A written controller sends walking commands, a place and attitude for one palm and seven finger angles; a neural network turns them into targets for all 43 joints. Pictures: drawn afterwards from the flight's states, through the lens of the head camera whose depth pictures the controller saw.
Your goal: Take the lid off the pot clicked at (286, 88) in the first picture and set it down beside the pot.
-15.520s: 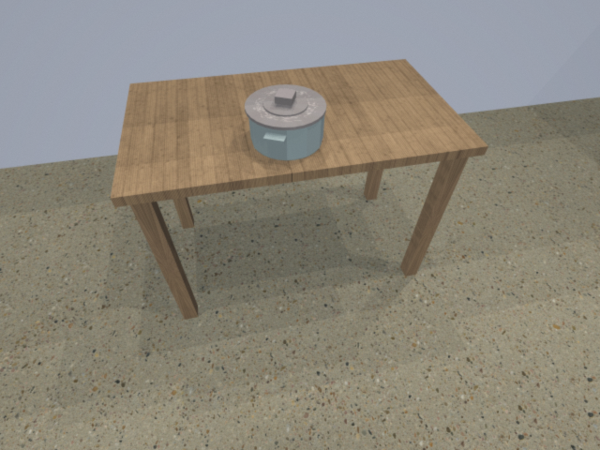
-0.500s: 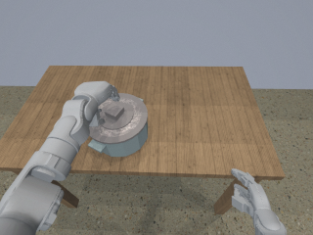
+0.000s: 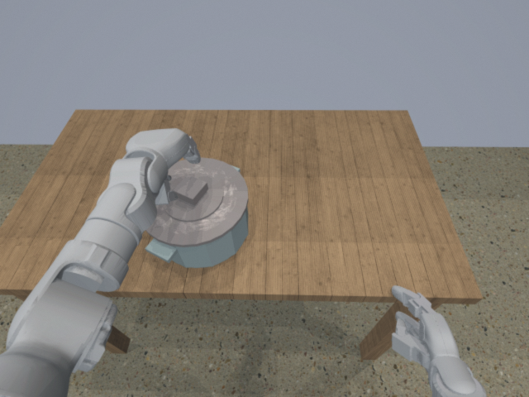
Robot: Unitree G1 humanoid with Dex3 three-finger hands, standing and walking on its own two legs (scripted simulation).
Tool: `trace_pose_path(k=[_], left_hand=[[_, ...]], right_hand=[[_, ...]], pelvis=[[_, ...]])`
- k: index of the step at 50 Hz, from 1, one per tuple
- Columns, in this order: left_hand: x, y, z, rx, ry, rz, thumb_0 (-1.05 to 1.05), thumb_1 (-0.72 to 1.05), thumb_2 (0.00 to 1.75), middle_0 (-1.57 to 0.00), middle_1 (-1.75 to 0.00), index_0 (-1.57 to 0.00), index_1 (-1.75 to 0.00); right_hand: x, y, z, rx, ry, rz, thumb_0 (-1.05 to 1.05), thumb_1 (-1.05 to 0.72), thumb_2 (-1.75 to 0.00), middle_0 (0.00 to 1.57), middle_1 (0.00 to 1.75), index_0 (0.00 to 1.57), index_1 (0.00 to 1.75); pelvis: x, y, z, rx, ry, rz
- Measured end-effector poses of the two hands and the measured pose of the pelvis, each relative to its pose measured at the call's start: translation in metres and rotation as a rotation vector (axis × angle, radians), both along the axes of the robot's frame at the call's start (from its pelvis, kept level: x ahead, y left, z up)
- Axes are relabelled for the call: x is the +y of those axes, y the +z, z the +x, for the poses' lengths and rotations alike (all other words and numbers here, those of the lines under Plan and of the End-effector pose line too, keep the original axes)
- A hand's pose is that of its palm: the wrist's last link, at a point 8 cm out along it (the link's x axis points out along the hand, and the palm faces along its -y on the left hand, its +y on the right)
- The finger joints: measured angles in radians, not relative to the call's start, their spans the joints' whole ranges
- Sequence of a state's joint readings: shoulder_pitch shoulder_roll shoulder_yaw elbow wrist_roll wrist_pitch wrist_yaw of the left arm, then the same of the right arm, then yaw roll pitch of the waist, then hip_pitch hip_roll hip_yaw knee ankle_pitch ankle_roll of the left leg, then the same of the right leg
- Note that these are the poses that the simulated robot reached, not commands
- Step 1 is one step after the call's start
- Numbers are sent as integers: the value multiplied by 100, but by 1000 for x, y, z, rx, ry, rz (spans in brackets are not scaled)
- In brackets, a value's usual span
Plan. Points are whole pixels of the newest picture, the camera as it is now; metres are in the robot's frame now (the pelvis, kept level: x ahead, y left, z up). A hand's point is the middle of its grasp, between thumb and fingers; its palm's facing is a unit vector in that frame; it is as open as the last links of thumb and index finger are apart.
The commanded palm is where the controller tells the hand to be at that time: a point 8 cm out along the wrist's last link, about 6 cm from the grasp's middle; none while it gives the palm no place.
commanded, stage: move the open hand above the knob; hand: left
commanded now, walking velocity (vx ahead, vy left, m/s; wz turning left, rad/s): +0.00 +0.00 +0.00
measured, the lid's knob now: (191, 189) +0.47 +0.15 +0.01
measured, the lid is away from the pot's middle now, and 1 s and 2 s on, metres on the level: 0.00 0.00 0.00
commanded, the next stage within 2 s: lower the open fingers around the knob in 0.42 s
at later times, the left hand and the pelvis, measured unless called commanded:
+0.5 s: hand (179, 174) +0.43 +0.14 +0.09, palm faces -0.32 -0.06 -0.95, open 10.0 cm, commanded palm +0.43 +0.14 +0.15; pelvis -0.01 -0.01 +0.00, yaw +0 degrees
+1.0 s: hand (175, 190) +0.43 +0.16 +0.06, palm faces -0.36 -0.07 -0.93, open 10.0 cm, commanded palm +0.43 +0.15 +0.11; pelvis +0.00 +0.00 +0.00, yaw +0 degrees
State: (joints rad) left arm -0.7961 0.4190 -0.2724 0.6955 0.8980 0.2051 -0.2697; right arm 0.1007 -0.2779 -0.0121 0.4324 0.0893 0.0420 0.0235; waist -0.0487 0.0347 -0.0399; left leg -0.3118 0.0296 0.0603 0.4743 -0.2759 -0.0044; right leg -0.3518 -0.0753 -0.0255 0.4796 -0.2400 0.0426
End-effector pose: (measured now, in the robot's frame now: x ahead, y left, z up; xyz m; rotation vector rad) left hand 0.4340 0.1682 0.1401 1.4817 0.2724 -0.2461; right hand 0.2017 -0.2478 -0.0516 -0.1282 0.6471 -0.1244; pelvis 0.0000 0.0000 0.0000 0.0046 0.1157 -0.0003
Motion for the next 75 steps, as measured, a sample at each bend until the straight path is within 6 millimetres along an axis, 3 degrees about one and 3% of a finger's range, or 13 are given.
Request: trace_pose_path(k=[15,28,40,52,62,75], left_hand=[[-23,3,-9,-18,-38,1,0,-21,125,-83,-8,-82,-8],[-22,9,-2,2,14,14,0,-21,125,-83,-8,-82,-8],[-24,-9,-4,28,-48,-10,0,-21,125,-83,-8,-82,-8],[-5,-29,-4,46,12,1,0,-21,125,-82,-8,-82,-8],[-15,-41,2,57,-37,-11,0,-21,125,-82,-8,-82,-8],[-12,-42,2,33,20,-2,0,-21,125,-82,-8,-82,-8]], right_hand=[[1,0,-1,-3,-1,7,1,-90,-90,20,30,26,35],[0,-2,-1,-15,4,15,1,-90,-90,20,30,26,34],[-2,-1,0,-8,-2,-1,1,-90,-90,20,30,29,36],[-1,0,0,-1,-13,-10,1,-90,-90,20,30,30,37],[3,-1,-1,-6,-27,-21,1,-90,-90,20,30,28,36],[3,-1,-1,-12,-23,-9,1,-90,-90,20,30,27,35]], pelvis=[[-1,0,-6,-14,4,2],[-8,0,-7,-13,0,6],[-7,-1,-4,-6,-2,2],[-2,-2,-2,10,-3,-1],[3,-5,-4,32,-9,-1],[1,-6,-3,40,-9,-2]])
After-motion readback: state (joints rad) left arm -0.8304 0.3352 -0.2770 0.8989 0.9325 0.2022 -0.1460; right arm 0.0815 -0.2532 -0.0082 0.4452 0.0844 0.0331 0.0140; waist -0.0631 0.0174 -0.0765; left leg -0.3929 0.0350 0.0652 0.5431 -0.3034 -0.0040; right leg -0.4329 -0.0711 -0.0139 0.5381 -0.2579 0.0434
